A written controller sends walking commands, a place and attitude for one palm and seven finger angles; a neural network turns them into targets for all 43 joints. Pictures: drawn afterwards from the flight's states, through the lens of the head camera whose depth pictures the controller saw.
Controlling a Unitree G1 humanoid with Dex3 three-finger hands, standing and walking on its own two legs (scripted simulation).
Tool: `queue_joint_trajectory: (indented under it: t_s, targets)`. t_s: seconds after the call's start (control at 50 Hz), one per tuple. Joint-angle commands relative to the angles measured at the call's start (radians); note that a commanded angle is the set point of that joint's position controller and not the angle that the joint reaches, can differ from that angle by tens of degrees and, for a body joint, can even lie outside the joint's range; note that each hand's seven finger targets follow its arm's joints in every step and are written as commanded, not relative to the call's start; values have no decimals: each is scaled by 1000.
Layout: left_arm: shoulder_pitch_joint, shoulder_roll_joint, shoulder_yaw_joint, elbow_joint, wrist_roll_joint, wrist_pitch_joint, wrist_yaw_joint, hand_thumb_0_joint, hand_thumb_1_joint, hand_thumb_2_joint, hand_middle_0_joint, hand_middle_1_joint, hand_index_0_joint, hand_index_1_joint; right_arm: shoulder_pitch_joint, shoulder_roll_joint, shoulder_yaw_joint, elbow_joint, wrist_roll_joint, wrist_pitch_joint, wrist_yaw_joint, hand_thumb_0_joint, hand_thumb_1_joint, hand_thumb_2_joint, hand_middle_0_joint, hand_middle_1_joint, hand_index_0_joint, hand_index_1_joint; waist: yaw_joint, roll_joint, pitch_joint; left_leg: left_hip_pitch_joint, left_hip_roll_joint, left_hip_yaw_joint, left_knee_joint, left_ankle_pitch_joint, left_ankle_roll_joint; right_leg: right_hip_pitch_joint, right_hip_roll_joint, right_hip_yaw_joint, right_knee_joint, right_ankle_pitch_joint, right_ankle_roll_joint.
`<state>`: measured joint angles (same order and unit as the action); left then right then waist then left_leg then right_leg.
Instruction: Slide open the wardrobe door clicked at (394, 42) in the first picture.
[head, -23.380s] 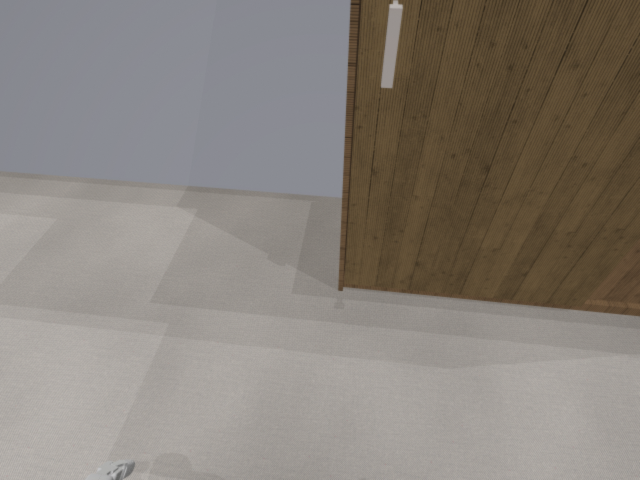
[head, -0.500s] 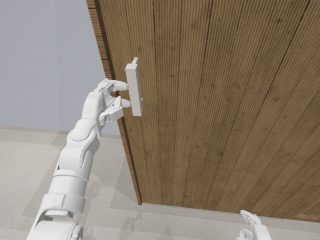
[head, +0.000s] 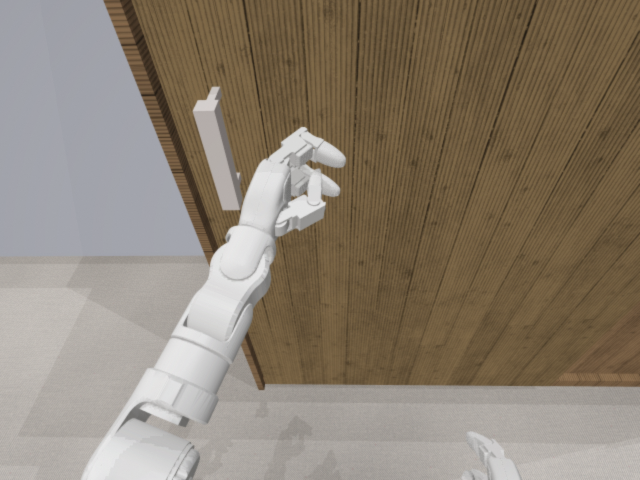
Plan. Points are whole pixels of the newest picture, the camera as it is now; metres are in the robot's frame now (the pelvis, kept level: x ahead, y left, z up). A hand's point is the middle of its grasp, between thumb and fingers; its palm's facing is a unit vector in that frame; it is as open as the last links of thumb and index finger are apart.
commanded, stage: stop walking and hold the door there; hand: left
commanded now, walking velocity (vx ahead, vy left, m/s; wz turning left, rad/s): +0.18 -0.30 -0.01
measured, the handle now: (224, 150) +0.49 +0.14 +0.17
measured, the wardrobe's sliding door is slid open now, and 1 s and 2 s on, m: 0.01 0.01 0.01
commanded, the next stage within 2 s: loosen the grip on the handle in 0.82 s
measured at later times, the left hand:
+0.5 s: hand (315, 162) +0.44 +0.02 +0.19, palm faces -0.05 -0.98 -0.18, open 4.6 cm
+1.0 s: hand (290, 168) +0.44 +0.05 +0.18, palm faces -0.08 -0.95 -0.29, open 4.7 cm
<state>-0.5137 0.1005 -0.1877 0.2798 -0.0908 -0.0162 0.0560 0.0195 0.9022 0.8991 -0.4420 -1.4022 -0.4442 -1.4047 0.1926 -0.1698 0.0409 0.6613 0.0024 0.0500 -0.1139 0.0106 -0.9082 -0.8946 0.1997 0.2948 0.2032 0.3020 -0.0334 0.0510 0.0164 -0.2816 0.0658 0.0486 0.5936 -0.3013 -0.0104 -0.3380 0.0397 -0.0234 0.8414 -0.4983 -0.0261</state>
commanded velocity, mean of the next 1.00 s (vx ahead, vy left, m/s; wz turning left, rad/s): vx -0.05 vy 0.07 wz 0.00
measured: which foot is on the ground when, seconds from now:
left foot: down 0.00-0.08, up 0.10-0.44, down 0.46-1.00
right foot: up 0.00-0.06, down 0.08-1.00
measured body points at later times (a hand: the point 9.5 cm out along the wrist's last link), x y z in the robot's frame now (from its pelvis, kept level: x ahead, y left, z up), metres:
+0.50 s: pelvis +0.04 -0.05 +0.00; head +0.12 -0.07 +0.45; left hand +0.44 +0.07 +0.20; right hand +0.25 -0.29 -0.11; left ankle +0.05 +0.08 -0.73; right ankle +0.03 -0.13 -0.73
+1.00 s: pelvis +0.03 -0.04 +0.00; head +0.07 -0.04 +0.45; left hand +0.44 +0.10 +0.19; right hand +0.19 -0.26 -0.11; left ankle +0.04 +0.10 -0.73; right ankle +0.03 -0.14 -0.73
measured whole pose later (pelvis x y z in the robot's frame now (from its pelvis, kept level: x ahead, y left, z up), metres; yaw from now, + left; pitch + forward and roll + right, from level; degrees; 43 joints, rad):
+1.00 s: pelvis +0.03 -0.04 +0.00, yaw +2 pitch +1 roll +2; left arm -0.66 0.22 -0.08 0.40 0.02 -0.09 0.01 0.02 0.86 0.88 -0.46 -1.40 -0.46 -1.41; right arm 0.18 -0.19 0.00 0.68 0.01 -0.03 -0.05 0.01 -0.91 -0.89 0.20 0.29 0.20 0.30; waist -0.01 -0.01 0.08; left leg -0.29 0.00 0.00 0.51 -0.23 -0.02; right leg -0.29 -0.01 -0.02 0.59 -0.31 -0.03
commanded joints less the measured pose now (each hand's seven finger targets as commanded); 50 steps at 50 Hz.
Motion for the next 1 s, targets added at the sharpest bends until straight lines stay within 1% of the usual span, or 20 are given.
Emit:
queue_joint_trajectory:
  t_s: [0.0,0.04,0.06,0.08,0.12,0.22,0.38,0.42,0.48,0.54,0.56,0.6,0.66,0.7,0.78,0.88,0.9,0.92,0.94,0.98]
  targets:
    - [-495,-18,0,-255,16,-100,0,0,900,900,-450,-1400,-450,-1400,-142,-138,-52,-152,-3,-32,3,0,-900,-900,200,300,200,300,-1,17,-229,183,306,-271,-83,313,179,28,-54,15,-211,31,-8]
    - [-427,75,104,-231,40,-105,13,0,900,900,-450,-1400,-450,-1400,-145,-125,-62,-153,8,-34,2,0,-900,-900,200,300,200,300,31,-135,-241,-56,93,-20,151,125,61,315,-123,87,-478,217,-27]
    - [-378,166,202,-214,46,-110,25,0,900,900,-450,-1400,-450,-1400,-169,-102,-63,-166,3,-30,-2,0,-900,-900,200,300,200,300,49,-374,-197,-244,-40,6,384,-164,16,339,-314,387,-584,286,-97]
    - [-343,209,280,-227,42,-106,35,0,900,900,-450,-1400,-450,-1400,-185,-107,-63,-167,-6,-28,-7,0,-900,-900,200,300,200,300,73,-327,-204,-318,-62,-69,515,-238,18,377,-393,441,-562,442,-133]
    - [-325,275,359,-205,43,-97,32,0,900,900,-450,-1400,-450,-1400,-184,-85,-63,-140,-11,-23,-9,0,-900,-900,200,300,200,300,61,-191,-189,-273,-17,-117,493,-174,6,301,-387,350,-541,262,-151]
    - [-414,242,345,-340,42,-177,34,0,900,900,-450,-1400,-450,-1400,-178,-57,-34,-160,-22,-46,-10,0,-900,-900,200,300,200,300,47,-276,-276,-166,-52,-47,235,-29,-3,416,-298,130,-421,793,-84]
    - [-472,66,92,-326,65,-162,32,0,900,900,-450,-1400,-450,-1400,-157,-124,-58,-176,8,-65,21,0,-900,-900,200,300,200,300,60,-212,-373,-46,-61,-15,-23,111,13,506,-319,171,-281,1201,1]
    - [-512,87,84,-361,66,-157,33,0,900,900,-450,-1400,-450,-1400,-153,-146,-71,-171,19,-49,26,0,-900,-900,200,300,200,300,57,-228,-387,60,-20,-26,-96,246,32,442,-298,145,-246,1183,28]
    - [-554,57,43,-366,71,-178,20,0,900,900,-450,-1400,-450,-1400,-136,-168,-85,-170,25,-33,47,0,-900,-900,200,300,200,300,33,-172,-432,355,91,-86,-26,774,107,212,-182,48,-203,1020,107]
    - [-492,84,84,-360,66,-184,17,0,900,900,-450,-1400,-450,-1400,-118,-150,-74,-159,17,-35,54,0,-900,-900,200,300,200,300,9,43,-455,497,203,-214,-31,1144,160,36,-84,32,-168,298,58]
    - [-503,71,73,-363,67,-186,9,0,900,900,-450,-1400,-450,-1400,-129,-142,-72,-164,13,-35,60,0,-900,-900,200,300,200,300,10,51,-432,490,212,-206,-39,1120,150,38,-69,31,-227,164,40]
    - [-485,113,113,-320,71,-178,6,0,900,900,-450,-1400,-450,-1400,-143,-148,-74,-168,12,-29,57,0,-900,-900,200,300,200,300,19,23,-377,406,171,-150,-35,926,109,101,-66,19,-319,269,28]
    - [-421,101,111,-258,70,-164,-3,0,900,900,-450,-1400,-450,-1400,-166,-120,-58,-190,9,-9,44,0,-900,-900,200,300,200,300,16,-160,-348,197,53,-32,66,564,25,271,-182,130,-398,936,-1]
    - [-367,103,123,-193,59,-144,-11,0,900,900,-450,-1400,-450,-1400,-194,-115,-55,-207,18,-1,39,0,-900,-900,200,300,200,300,57,-330,-283,-100,-54,-47,175,-50,-8,432,-298,236,-375,1246,-22]
    - [-389,150,194,-213,59,-149,-6,0,900,900,-450,-1400,-450,-1400,-186,-94,-24,-194,-3,-10,23,0,-900,-900,200,300,200,300,63,-293,-276,-98,-52,-87,108,-82,7,360,-295,184,-380,929,-78]
    - [-493,123,138,-348,52,-182,12,0,900,900,-450,-1400,-450,-1400,-173,-118,-39,-176,-3,-35,21,0,-900,-900,200,300,200,300,49,-123,-369,187,28,-84,-135,429,35,273,-180,95,-311,714,11]
    - [-1126,563,372,-414,135,-223,56,0,900,900,-450,-1400,-450,-1400,-47,-48,5,-193,56,-121,16,0,-900,-900,200,300,200,300,23,96,-240,243,57,-109,-231,350,64,137,-97,111,-361,150,67]
    - [-824,267,216,150,205,-103,-36,0,779,842,-450,-1400,-450,-1400,2,-96,-89,-29,3,-167,64,0,-900,-900,200,300,200,300,-49,-108,-449,221,-57,-16,-112,428,22,109,-36,44,-301,527,-20]
    - [-682,135,171,-36,115,-124,-37,0,658,783,-450,-1400,-450,-1400,104,-134,-112,-103,16,-179,85,0,-900,-900,200,300,200,300,-75,-210,-521,248,-72,-22,-50,534,49,169,-10,10,-267,777,5]
    - [-589,64,142,-67,66,-106,-84,0,417,667,-450,-1400,-450,-1400,51,-153,-102,-103,16,-196,101,0,-900,-900,200,300,200,300,-41,-65,-629,348,-72,-33,-34,575,39,141,-7,9,-271,740,10]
